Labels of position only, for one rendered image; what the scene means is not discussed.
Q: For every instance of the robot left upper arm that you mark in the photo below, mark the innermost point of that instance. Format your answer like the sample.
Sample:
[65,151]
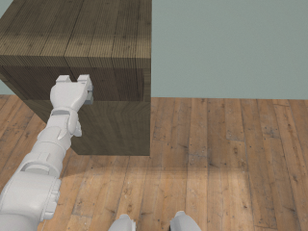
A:
[30,199]

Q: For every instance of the cabinet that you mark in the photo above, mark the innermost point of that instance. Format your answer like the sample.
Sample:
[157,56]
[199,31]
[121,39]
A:
[86,33]

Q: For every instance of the handle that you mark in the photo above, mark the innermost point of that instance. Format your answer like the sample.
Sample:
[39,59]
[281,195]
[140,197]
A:
[89,99]

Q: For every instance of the drawer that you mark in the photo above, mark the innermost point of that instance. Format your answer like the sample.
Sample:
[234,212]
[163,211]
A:
[109,83]

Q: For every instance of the robot right shin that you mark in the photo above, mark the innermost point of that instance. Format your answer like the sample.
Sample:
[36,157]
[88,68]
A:
[180,213]

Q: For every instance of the robot left forearm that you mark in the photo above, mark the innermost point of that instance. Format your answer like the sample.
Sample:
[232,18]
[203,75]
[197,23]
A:
[48,152]

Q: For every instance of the robot left hand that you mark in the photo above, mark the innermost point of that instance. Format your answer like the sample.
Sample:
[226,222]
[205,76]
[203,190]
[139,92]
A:
[71,95]

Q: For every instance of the robot left thigh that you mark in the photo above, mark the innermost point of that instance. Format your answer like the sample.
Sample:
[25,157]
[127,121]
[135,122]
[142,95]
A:
[123,224]

